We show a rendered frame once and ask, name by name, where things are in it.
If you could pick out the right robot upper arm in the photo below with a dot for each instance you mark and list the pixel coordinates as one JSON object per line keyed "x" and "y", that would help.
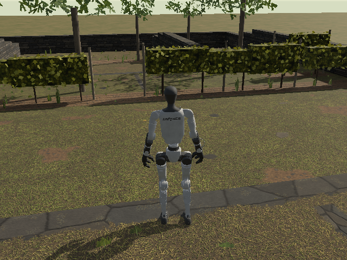
{"x": 191, "y": 122}

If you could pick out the robot left hand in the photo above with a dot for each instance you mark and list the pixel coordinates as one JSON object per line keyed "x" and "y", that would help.
{"x": 144, "y": 160}

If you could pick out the robot right hand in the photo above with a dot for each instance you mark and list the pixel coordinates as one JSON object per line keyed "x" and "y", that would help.
{"x": 199, "y": 155}

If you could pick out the left robot shin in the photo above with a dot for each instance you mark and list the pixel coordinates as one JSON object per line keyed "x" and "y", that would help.
{"x": 162, "y": 199}

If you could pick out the left robot upper arm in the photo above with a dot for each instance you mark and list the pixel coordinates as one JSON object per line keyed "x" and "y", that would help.
{"x": 152, "y": 124}

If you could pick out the robot right thigh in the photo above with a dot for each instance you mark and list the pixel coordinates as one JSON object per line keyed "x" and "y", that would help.
{"x": 186, "y": 160}

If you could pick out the robot right forearm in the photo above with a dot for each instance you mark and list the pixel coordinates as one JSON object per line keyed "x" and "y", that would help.
{"x": 197, "y": 143}

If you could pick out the robot left forearm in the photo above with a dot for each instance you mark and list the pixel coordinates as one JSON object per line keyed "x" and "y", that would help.
{"x": 147, "y": 147}

